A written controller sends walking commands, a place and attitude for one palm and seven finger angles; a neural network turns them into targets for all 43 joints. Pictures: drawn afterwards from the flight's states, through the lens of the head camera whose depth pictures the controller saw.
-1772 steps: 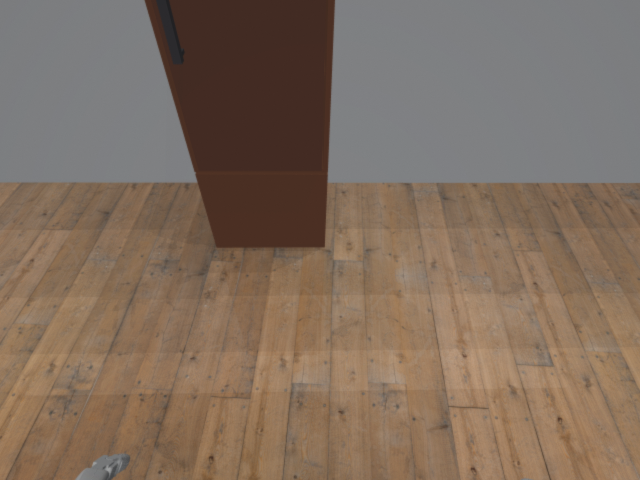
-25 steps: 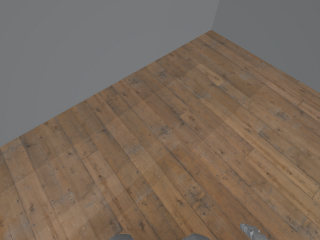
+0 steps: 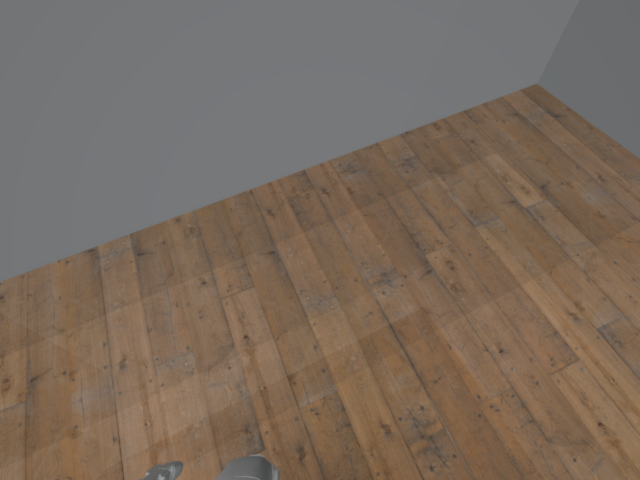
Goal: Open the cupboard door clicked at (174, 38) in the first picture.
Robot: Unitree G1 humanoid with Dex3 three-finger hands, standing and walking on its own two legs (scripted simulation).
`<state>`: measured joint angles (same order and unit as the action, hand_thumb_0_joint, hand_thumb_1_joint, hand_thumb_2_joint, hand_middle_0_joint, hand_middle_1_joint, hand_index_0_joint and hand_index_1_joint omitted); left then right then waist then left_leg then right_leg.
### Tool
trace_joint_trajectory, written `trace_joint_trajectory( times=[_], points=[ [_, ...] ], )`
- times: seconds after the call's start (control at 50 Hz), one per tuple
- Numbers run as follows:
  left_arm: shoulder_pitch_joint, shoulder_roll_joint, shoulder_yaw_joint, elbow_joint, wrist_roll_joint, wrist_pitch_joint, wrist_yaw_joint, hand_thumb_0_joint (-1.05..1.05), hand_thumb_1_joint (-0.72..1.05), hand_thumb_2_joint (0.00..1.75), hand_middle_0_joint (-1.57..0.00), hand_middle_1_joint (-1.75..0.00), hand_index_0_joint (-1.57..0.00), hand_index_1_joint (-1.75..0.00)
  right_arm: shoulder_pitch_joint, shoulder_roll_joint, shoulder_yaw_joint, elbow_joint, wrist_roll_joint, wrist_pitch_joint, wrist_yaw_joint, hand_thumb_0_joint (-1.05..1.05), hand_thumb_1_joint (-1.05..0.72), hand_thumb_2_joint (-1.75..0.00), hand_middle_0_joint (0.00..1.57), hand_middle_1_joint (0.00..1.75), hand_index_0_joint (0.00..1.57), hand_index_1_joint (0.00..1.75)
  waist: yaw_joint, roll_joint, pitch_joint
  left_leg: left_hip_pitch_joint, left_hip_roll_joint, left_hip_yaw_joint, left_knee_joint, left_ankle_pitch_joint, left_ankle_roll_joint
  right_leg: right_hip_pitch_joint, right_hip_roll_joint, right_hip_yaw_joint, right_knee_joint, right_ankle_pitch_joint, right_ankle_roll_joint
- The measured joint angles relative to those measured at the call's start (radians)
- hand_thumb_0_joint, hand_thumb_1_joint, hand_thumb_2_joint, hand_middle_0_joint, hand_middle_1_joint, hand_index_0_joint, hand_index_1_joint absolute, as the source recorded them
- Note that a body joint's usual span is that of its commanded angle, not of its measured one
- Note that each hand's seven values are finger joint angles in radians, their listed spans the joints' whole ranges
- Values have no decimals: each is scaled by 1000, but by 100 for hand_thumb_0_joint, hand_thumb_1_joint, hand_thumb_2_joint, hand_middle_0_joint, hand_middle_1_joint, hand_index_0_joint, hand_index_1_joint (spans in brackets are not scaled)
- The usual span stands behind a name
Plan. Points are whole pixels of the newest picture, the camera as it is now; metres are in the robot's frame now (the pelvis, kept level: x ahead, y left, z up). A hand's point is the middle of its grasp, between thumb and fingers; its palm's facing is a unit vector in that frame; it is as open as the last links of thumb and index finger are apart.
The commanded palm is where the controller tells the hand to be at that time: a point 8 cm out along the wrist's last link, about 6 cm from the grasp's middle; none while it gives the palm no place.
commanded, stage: turn to face it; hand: left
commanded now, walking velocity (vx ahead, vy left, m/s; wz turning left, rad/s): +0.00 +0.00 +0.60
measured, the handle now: out of the picture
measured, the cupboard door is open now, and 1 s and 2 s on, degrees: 45 45 45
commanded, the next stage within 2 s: take the last steps up to it in 2.00 s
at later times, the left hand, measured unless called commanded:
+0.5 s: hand out of the picture +0.09 +0.22 -0.15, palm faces +0.28 -0.91 -0.32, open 7.4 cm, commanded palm none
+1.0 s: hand out of the picture -0.03 +0.20 -0.18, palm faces +0.59 -0.77 -0.25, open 7.4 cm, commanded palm none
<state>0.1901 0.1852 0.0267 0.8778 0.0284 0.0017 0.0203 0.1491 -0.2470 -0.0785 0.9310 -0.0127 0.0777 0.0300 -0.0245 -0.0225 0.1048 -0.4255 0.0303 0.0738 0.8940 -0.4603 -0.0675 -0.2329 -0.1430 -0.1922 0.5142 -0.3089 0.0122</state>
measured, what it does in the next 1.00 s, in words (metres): steps on the spot, turning left: left foot, then right foot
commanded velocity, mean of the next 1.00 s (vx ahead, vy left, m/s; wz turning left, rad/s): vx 0.00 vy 0.00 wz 0.60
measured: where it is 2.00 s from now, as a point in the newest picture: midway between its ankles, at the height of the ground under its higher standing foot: outside the picture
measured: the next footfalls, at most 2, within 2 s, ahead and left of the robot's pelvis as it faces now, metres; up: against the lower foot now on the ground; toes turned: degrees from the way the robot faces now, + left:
left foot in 0.10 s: +0.04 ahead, +0.13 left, +0.00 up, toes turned +11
right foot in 0.48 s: +0.10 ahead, -0.14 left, +0.00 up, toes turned +13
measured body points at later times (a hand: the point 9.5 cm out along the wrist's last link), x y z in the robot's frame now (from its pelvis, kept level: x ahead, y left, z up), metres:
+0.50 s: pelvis +0.03 -0.03 -0.01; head +0.08 -0.03 +0.43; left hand +0.07 +0.26 -0.13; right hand +0.17 -0.25 -0.17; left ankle -0.01 +0.12 -0.73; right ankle +0.06 -0.15 -0.75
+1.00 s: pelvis +0.04 -0.01 -0.01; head +0.07 +0.03 +0.44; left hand -0.06 +0.24 -0.16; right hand +0.27 -0.16 -0.14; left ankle -0.01 +0.08 -0.74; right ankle +0.10 -0.16 -0.67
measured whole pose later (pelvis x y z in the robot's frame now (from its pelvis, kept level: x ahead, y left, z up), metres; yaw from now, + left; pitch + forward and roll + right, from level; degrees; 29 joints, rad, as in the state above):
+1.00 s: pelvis +0.04 -0.01 -0.01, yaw +36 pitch +1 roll +0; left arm 0.17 0.27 0.07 0.92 0.02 0.06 0.01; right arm 0.14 -0.21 -0.05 0.90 -0.02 0.03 0.00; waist 0.00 -0.04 0.10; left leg -0.30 0.00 0.01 0.55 -0.27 0.02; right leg -0.48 -0.11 -0.03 1.10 -0.45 0.09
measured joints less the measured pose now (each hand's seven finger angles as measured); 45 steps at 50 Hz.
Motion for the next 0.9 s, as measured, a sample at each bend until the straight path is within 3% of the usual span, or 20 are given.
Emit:
trace_joint_trajectory(
  times=[0.06,0.1,0.12,0.16,0.24,0.32,0.44,0.48,0.5,0.54,0.6,0.68,0.78,0.82,0.84,0.86,0.9],
  points=[
    [12,4,3,9,0,-4,-5,1,90,90,-20,-30,-20,-30,-18,6,9,-6,2,-8,1,1,-91,-90,20,30,19,30,15,-16,11,61,-5,29,-178,40,11,1,-19,-43,43,-34,13],
    [30,13,9,15,-6,1,-9,1,90,90,-20,-30,-20,-30,-23,4,14,-22,0,-21,4,1,-91,-90,20,30,19,30,19,-16,4,115,-8,38,-315,168,39,-19,-31,-67,119,-77,27],
    [31,24,15,22,-11,10,-11,1,90,90,-20,-30,-20,-30,-28,10,12,-27,-4,-31,1,1,-91,-90,20,30,19,30,15,-26,2,105,-17,33,-307,174,71,-51,-37,-48,204,-128,43],
    [19,48,25,36,-12,40,-7,1,90,90,-20,-30,-20,-30,-35,25,18,-34,-7,-43,-6,1,-91,-90,20,30,19,30,21,-45,6,88,-28,18,-267,143,100,-131,-12,44,409,-233,59],
    [-9,70,41,49,-9,62,-6,1,91,90,-20,-30,-20,-30,-17,38,26,-38,-10,-53,-27,0,-91,-90,20,30,20,30,25,-33,-8,110,-31,-25,-320,162,90,-237,35,131,609,-174,73],
    [-32,72,43,29,-11,55,-10,1,91,90,-20,-30,-20,-30,3,37,28,-25,-13,-50,-32,0,-90,-90,20,30,20,30,26,-1,-19,138,-33,-69,-379,196,84,-246,52,170,530,-132,77],
    [-61,64,37,-4,-16,36,-11,1,91,90,-19,-30,-20,-30,26,29,17,-8,-15,-28,-24,0,-90,-90,21,30,20,30,8,43,-28,125,-35,-145,-354,188,49,-128,90,173,195,-77,65],
    [-54,62,32,-16,-10,15,-9,1,91,90,-20,-30,-20,-30,34,23,9,-7,-7,-20,-21,0,-90,-90,21,30,20,30,9,46,-38,90,-46,-159,-285,149,40,-74,89,164,63,0,40],
    [-56,50,28,-14,-6,8,-5,1,91,90,-20,-30,-20,-30,29,12,2,-1,-4,-14,-20,0,-90,-90,21,30,20,30,8,62,-32,60,-46,-161,-196,67,38,-77,91,149,80,-2,20],
    [-50,28,14,-14,-4,3,0,1,91,90,-20,-30,-20,-30,23,-7,-9,5,-4,-3,-17,1,-90,-90,20,30,20,30,1,78,-23,-10,-54,-140,25,-24,36,-61,77,116,88,-18,-5],
    [-26,7,5,-10,-5,7,4,1,91,90,-20,-30,-20,-30,12,-17,-15,10,-6,8,-9,1,-91,-90,20,30,20,30,-3,65,-18,-68,-39,-85,221,-9,17,-22,53,83,39,-6,-9],
    [1,-2,0,2,-3,4,3,1,90,90,-20,-30,-20,-30,-1,-7,-8,3,-2,7,-1,1,-91,-90,20,30,19,30,-4,22,-10,-41,-12,-31,121,5,0,14,22,36,-11,9,-7],
    [23,6,5,17,2,1,-4,1,90,90,-20,-30,-20,-30,-28,5,4,-8,2,-3,4,1,-91,-90,20,30,19,30,19,-14,8,46,-7,16,-140,24,10,20,-12,-31,31,-28,10],
    [39,18,12,23,-3,4,-9,1,90,90,-20,-30,-20,-30,-34,6,11,-21,0,-15,5,1,-91,-90,20,30,19,30,23,-23,5,104,-14,31,-284,127,25,4,-29,-54,95,-68,24],
    [47,25,17,26,-8,10,-11,1,90,90,-20,-30,-20,-30,-36,5,11,-29,-3,-26,4,1,-91,-90,20,30,19,30,22,-23,-1,110,-18,24,-314,200,76,-25,-37,-53,161,-90,35],
    [42,38,22,35,-12,22,-11,1,90,90,-20,-30,-20,-30,-41,12,11,-33,-5,-35,0,1,-91,-90,20,30,19,30,23,-34,3,95,-27,18,-287,198,104,-65,-39,-14,259,-159,48],
    [29,60,31,47,-11,49,-5,1,90,90,-20,-30,-20,-30,-43,25,18,-39,-7,-45,-8,0,-91,-90,20,30,19,30,29,-45,8,91,-32,2,-262,158,111,-145,-11,71,449,-238,59]
  ],
)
